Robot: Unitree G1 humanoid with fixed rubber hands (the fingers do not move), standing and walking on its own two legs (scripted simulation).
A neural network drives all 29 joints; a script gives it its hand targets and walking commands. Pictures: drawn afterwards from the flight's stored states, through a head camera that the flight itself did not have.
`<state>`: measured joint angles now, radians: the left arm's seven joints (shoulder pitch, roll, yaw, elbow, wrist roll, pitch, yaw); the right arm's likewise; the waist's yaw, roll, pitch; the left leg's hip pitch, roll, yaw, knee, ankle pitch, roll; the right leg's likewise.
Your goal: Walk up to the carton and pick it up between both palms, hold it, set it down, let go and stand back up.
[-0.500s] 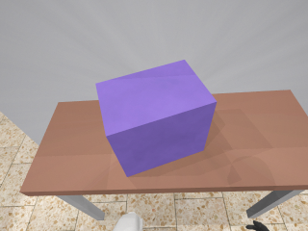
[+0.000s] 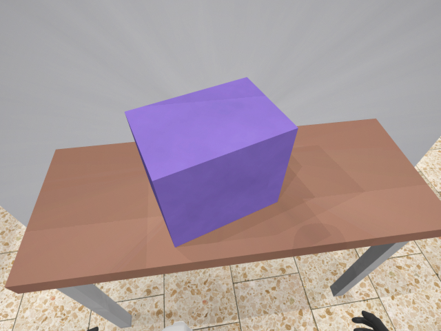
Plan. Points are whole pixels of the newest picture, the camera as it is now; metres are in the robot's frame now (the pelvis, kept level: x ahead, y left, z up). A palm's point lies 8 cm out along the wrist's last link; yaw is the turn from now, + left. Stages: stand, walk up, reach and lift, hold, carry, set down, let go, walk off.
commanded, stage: walk up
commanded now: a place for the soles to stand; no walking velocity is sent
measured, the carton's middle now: (210, 162) +0.45 +0.03 +0.03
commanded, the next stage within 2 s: none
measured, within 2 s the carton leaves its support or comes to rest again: neither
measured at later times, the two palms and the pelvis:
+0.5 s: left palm out of the picture +0.07 +0.24 -0.09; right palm out of the picture +0.09 -0.27 -0.08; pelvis +0.00 -0.02 +0.01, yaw +3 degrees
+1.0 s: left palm out of the picture +0.10 +0.25 -0.09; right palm out of the picture +0.13 -0.27 -0.08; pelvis +0.01 -0.02 +0.01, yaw +5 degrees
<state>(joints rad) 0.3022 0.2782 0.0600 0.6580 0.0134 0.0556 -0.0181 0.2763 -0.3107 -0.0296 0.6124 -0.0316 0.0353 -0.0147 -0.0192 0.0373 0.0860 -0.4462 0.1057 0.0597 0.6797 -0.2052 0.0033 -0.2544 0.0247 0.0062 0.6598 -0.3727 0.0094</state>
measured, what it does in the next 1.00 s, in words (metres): steps on the spot: left foot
